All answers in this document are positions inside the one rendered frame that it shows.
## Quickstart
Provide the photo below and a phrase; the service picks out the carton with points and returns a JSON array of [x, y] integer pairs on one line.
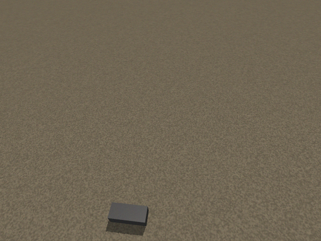
[[128, 214]]

